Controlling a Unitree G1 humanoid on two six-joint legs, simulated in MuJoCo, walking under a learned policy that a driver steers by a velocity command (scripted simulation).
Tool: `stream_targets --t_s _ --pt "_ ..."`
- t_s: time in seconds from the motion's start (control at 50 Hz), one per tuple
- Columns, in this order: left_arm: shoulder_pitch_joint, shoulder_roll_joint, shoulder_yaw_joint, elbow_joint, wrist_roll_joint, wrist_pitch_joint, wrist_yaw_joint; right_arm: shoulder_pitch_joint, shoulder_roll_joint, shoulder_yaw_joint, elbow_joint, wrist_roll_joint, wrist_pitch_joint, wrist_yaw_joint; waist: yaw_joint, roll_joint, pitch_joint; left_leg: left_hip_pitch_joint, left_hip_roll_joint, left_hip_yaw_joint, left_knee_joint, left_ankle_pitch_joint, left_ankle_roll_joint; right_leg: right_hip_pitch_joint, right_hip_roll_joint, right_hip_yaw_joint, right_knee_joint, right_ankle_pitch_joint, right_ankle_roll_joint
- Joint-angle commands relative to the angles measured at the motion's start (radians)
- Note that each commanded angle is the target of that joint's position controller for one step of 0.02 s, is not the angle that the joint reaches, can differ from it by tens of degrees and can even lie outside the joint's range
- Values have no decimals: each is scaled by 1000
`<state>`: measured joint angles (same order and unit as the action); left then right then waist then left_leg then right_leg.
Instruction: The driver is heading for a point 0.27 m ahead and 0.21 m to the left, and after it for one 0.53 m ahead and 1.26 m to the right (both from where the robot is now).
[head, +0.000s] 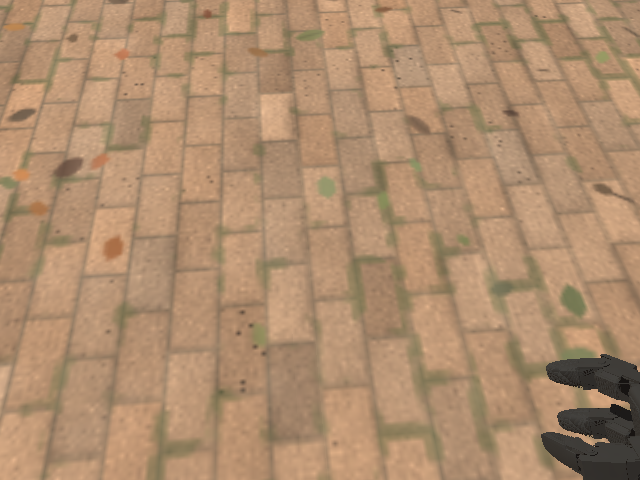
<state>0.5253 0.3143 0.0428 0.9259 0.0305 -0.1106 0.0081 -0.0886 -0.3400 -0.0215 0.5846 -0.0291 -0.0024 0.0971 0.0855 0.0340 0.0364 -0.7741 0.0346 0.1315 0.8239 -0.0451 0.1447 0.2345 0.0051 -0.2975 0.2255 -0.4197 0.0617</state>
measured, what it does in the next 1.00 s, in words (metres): walks ahead, turning right: left foot, then right foot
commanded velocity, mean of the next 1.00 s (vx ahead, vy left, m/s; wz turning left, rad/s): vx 0.37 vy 0.00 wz -0.26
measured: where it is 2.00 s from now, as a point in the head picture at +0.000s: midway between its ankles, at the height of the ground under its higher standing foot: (359, 371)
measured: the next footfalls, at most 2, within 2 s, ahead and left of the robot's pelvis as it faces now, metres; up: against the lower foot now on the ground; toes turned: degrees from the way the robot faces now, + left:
left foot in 0.06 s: +0.25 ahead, +0.03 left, +0.00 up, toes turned +9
right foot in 0.46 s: +0.66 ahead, -0.01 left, +0.00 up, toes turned +12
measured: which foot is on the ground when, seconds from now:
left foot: up 0.00-0.04, down 0.06-0.44, up 0.46-0.98, down 1.00-1.00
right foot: down 0.00-0.06, up 0.08-0.44, down 0.46-1.00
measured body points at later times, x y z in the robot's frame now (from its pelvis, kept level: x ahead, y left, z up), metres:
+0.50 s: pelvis +0.44 +0.01 -0.01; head +0.47 +0.02 +0.44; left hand +0.58 +0.28 -0.10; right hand +0.55 -0.27 -0.12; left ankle +0.24 +0.04 -0.64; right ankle +0.62 -0.02 -0.71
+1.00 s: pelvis +0.61 +0.06 +0.02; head +0.65 +0.05 +0.47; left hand +0.85 +0.31 -0.05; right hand +0.72 -0.26 -0.05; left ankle +0.73 +0.17 -0.71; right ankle +0.62 -0.02 -0.71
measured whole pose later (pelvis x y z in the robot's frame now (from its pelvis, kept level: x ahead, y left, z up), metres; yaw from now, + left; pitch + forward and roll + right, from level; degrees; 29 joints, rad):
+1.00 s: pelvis +0.61 +0.06 +0.02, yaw -18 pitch +1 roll +1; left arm 0.21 0.35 0.11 0.57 -0.03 0.06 0.05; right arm 0.07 -0.31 -0.07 0.69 0.01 -0.06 -0.02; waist 0.03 -0.01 0.05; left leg -0.35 -0.08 -0.21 0.45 -0.13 -0.04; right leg -0.30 0.29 0.44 0.56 -0.21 -0.06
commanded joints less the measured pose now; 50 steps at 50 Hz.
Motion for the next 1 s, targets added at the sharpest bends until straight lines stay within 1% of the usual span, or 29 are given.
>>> stream_targets --t_s 0.02,0.04,0.06,0.08,0.1,0.12,0.14,0.16,0.2,0.26,0.28,0.3,0.34,0.36,0.4,0.44,0.46,0.48,0.5,0.52,0.54,0.56,0.62,0.68,0.76,0.86,0.96,0.98,1.0 --pt "-140 212 40 -118 2 5 20 260 -75 -18 37 -5 -10 -11 -247 -131 -64 501 -127 62 -50 -47 60 -248 -246 36 318 1499 -65" --pt "-188 225 44 -143 5 24 22 473 -123 -46 104 -3 -14 -26 -343 -135 -165 745 -146 13 -77 -73 96 -331 -260 62 582 1459 -82" --pt "-194 201 43 -149 15 35 10 607 -171 -78 167 4 -14 -53 -363 -35 -206 991 -129 -82 -145 -114 127 -536 -176 65 951 884 -73" --pt "-186 65 8 -192 35 28 -6 531 -261 -100 160 22 2 -78 -245 198 -134 1046 43 -378 -145 24 170 -846 -6 83 1361 -66 -45" --pt "-151 105 8 -310 5 10 -1 510 -338 -118 104 -3 14 -81 -200 197 -374 1306 205 -839 -352 -107 367 -1104 26 313 1512 -91 -27" --pt "-248 140 2 -322 11 -12 -2 508 -286 -118 94 4 18 -93 -223 14 -303 1213 224 -933 -522 -311 330 -1163 -31 385 1419 6 -33" --pt "-271 140 -2 -316 7 -19 -2 467 -229 -107 110 7 10 -102 -170 -69 -123 1018 198 -871 -579 -321 289 -1143 -71 382 1297 63 -36" --pt "-260 123 -7 -293 15 -9 2 411 -181 -90 118 5 -6 -108 -101 -136 -34 843 176 -751 -570 -127 251 -1061 -107 362 1220 73 -29" --pt "-171 92 -14 -248 32 40 2 357 -95 -52 116 17 -47 -109 -16 -182 20 569 141 -532 -545 424 215 -847 -148 342 1092 36 -2" --pt "-228 5 -33 -259 11 61 -16 367 -82 -42 169 18 -88 -87 -14 -103 33 450 20 -259 -562 758 114 -712 -120 261 767 186 -25" --pt "-318 15 -22 -275 -54 16 -3 277 -34 -37 128 56 -100 -107 -58 -82 16 456 11 -235 -547 632 84 -731 -112 285 680 279 -15" --pt "-359 1 -29 -276 -60 -8 -10 301 -48 -34 139 58 -101 -123 -83 -87 -15 501 -14 -181 -547 562 52 -717 -87 261 537 428 -25" --pt "-461 -29 -32 -296 -51 -32 -35 439 -78 -38 190 38 -92 -144 -166 -61 -44 599 -3 -150 -554 486 2 -678 -11 223 343 736 -41" --pt "-475 -17 -24 -306 -52 -35 -48 460 -88 -39 205 26 -84 -149 -172 -21 -47 622 7 -140 -537 464 -24 -649 12 229 299 799 -52" --pt "-395 49 10 -301 -49 -27 -66 427 -97 -42 198 11 -66 -155 -120 55 -92 664 3 -112 -411 554 -82 -550 83 211 293 767 -73" --pt "-144 133 57 -241 -48 -11 -71 324 -108 -50 154 5 -48 -164 22 98 -175 624 12 -94 -125 714 -135 -333 119 207 347 655 -98" --pt "27 152 69 -201 -48 -1 -61 235 -103 -51 124 2 -43 -163 136 28 -184 503 -35 -78 225 502 -175 -199 35 308 281 709 -141" --pt "16 181 57 -202 -25 -2 -52 347 37 -23 98 -38 -40 -141 13 -322 -201 220 -202 -94 653 -629 -217 -15 -138 578 362 1169 -243" --pt "-139 223 56 -292 32 -7 -45 565 40 -5 81 15 -47 -116 -103 -304 -429 90 -220 -305 866 -605 -237 115 -350 1097 224 986 -443" --pt "-256 189 69 -368 9 17 -36 501 -76 -22 80 31 -47 -103 -66 -143 -408 91 -153 -346 813 -481 -194 3 -328 1115 133 561 -445" --pt "-313 128 52 -384 -24 41 -26 358 -112 -36 49 25 -40 -107 -65 23 -233 65 -124 -316 723 -408 -170 -204 -252 1014 80 281 -398" --pt "-337 115 43 -391 -41 55 -22 306 -100 -38 31 13 -31 -116 -95 106 -154 84 -103 -302 647 -372 -166 -355 -206 976 35 165 -361" --pt "-364 116 50 -392 -37 68 -13 318 -58 -36 22 2 -15 -127 -135 -9 -72 177 -72 -301 377 -332 -183 -553 -71 825 27 294 -300" --pt "-304 154 68 -369 -48 89 12 263 -20 -32 14 -2 -20 -144 -106 -52 -159 186 -99 -292 205 -288 -226 -497 -49 780 101 589 -272" --pt "-317 174 83 -382 -70 140 47 177 -35 -44 6 22 -12 -152 -79 -122 -183 162 -110 -329 78 -180 -243 -442 -13 818 113 340 -183" --pt "-302 156 93 -390 -59 163 52 83 -38 -56 -1 29 -47 -139 -38 -193 -134 196 -129 -351 -92 -173 -232 -380 6 893 140 281 -191" --pt "-336 149 96 -422 -60 164 41 108 -72 -79 27 38 -81 -114 -57 -210 -133 411 -128 -351 -372 -144 -205 -373 19 988 227 413 -188" --pt "-346 135 90 -426 -68 165 37 140 -75 -85 42 41 -81 -113 -78 -171 -137 515 -90 -342 -493 -30 -187 -421 58 964 286 285 -164" --pt "-275 79 73 -413 -68 167 31 134 -88 -86 41 35 -73 -116 -41 -45 -191 689 54 -417 -511 91 -121 -526 124 870 424 -70 -126"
